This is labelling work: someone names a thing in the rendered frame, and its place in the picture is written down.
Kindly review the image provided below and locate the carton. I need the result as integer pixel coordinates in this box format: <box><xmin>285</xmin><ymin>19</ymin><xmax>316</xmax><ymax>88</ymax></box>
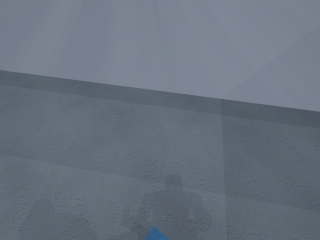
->
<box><xmin>144</xmin><ymin>226</ymin><xmax>170</xmax><ymax>240</ymax></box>

